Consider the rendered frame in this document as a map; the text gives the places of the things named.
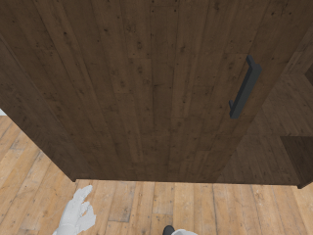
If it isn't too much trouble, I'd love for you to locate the left robot forearm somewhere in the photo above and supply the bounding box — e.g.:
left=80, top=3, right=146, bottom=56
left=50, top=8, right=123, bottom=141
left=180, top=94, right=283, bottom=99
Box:
left=52, top=225, right=77, bottom=235

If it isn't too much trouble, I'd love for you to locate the handle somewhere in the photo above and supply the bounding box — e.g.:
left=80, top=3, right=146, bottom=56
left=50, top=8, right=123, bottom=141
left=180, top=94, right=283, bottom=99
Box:
left=0, top=84, right=15, bottom=106
left=229, top=55, right=262, bottom=119

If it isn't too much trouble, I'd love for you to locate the wardrobe door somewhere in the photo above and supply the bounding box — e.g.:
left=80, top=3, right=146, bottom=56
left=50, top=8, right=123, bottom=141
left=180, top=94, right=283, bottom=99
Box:
left=0, top=33, right=95, bottom=174
left=0, top=0, right=313, bottom=184

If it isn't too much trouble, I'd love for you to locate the left robot hand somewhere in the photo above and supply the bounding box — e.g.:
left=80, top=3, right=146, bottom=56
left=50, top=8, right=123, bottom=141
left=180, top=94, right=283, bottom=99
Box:
left=59, top=185, right=96, bottom=234

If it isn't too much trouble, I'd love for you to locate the robot right foot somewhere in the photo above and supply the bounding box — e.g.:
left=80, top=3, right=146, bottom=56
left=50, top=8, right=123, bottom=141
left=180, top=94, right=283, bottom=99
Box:
left=162, top=225, right=175, bottom=235

